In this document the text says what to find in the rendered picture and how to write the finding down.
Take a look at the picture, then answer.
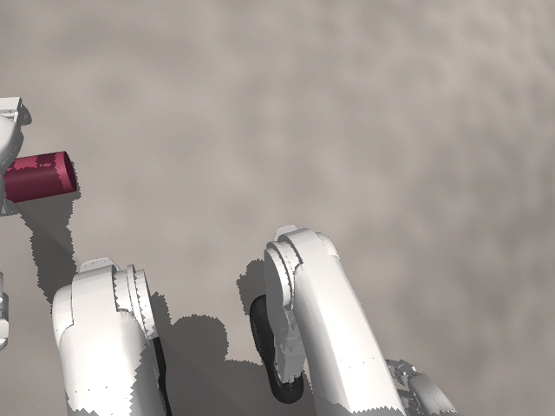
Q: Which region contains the right robot hand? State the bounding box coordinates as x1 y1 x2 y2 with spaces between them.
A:
385 360 457 416

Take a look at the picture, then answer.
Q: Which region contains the can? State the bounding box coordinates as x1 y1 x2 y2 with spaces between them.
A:
3 151 77 203

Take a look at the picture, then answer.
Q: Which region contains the right robot foot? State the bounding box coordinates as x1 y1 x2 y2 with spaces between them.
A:
250 295 304 404

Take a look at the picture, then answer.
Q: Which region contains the left robot hand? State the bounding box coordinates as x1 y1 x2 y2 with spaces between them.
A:
0 97 32 217

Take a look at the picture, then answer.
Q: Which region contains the left robot foot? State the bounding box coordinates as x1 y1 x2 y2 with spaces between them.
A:
153 337 172 416

